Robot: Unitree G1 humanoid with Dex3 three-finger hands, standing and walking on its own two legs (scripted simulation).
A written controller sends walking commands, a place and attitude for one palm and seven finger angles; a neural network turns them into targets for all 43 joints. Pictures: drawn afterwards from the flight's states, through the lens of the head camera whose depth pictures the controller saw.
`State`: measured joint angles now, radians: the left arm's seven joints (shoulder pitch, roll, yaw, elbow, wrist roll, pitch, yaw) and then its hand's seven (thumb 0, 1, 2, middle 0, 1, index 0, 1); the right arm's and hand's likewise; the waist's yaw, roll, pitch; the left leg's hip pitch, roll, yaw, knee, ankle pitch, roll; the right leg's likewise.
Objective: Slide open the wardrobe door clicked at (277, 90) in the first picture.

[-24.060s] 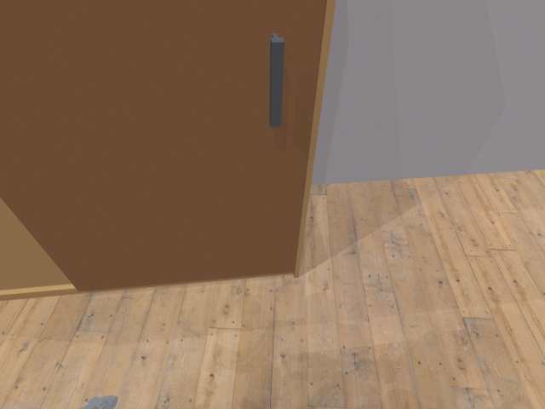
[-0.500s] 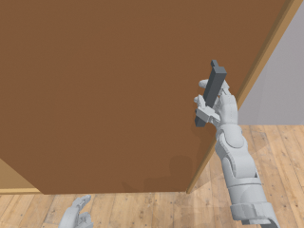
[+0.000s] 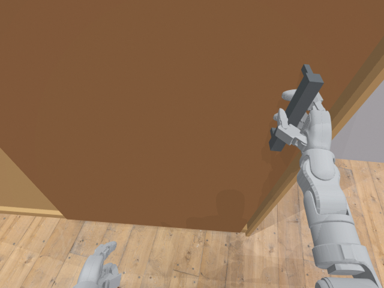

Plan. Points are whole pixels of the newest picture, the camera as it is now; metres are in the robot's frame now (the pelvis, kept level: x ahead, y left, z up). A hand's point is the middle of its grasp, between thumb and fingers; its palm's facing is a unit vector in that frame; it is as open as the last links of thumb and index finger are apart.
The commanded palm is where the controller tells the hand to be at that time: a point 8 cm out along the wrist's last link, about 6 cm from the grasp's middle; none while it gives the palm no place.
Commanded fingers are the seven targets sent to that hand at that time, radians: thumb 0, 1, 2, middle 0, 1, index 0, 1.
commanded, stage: step sideways, sliding the door along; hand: right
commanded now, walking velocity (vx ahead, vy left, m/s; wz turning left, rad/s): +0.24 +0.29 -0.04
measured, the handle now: (289, 111) +0.44 -0.18 +0.15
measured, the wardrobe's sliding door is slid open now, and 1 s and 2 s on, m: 0.04 0.10 0.43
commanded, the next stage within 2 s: none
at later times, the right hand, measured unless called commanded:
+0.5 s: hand (277, 124) +0.40 -0.14 +0.15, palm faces +0.29 +0.95 -0.04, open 6.2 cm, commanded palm +0.37 -0.12 +0.15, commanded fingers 0.00 -0.90 -0.90 0.45 1.40 0.45 1.40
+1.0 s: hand (243, 117) +0.41 -0.08 +0.15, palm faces +0.53 +0.84 -0.06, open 6.8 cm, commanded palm +0.37 -0.05 +0.14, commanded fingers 0.00 -0.90 -0.90 0.45 1.40 0.45 1.40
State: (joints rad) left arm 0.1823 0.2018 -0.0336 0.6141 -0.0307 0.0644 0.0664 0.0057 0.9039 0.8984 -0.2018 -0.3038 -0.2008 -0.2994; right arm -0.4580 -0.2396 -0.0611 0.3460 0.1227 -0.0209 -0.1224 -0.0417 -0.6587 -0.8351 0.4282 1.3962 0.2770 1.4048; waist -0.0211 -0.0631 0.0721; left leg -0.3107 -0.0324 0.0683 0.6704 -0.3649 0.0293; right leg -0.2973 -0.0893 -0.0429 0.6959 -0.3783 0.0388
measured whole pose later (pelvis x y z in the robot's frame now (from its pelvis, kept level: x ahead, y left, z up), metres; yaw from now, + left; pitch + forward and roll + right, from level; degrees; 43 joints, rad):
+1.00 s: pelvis +0.07 +0.19 +0.01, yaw -8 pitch -4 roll +0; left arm 0.07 0.28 0.05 0.60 -0.07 -0.01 0.03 0.01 0.91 0.90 -0.20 -0.30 -0.20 -0.30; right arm -0.32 -0.23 -0.24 0.04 0.14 -0.06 -0.22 -0.02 -0.66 -0.82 0.45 1.40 0.16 1.40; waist -0.04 -0.05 0.29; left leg -0.27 0.07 0.12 0.57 -0.22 0.00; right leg -0.32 -0.04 -0.07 0.75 -0.40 0.01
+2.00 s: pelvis +0.07 +0.43 +0.02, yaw -1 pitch -4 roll +5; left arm 0.14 0.16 -0.01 0.55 -0.04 0.02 -0.01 0.01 0.90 0.90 -0.20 -0.30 -0.20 -0.30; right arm -0.20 -0.19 -0.03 -0.03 0.07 -0.06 -0.15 0.01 -0.72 -0.83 0.38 1.40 0.22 1.36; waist -0.10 -0.06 0.18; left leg -0.43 0.06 0.05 0.97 -0.40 -0.04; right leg -0.19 -0.32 -0.08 0.48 -0.21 0.12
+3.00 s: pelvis +0.07 +0.73 -0.01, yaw -4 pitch -6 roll +0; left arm 0.13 0.21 0.04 0.65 -0.05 0.05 0.02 0.01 0.91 0.90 -0.20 -0.30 -0.20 -0.30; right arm -0.37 -0.23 -0.14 0.06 0.08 -0.04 -0.21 -0.01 -0.72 -0.81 0.44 1.40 0.15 1.26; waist -0.11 0.04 0.24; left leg -0.44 0.04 0.02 1.07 -0.39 0.02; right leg -0.24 -0.03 -0.10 0.73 -0.38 -0.03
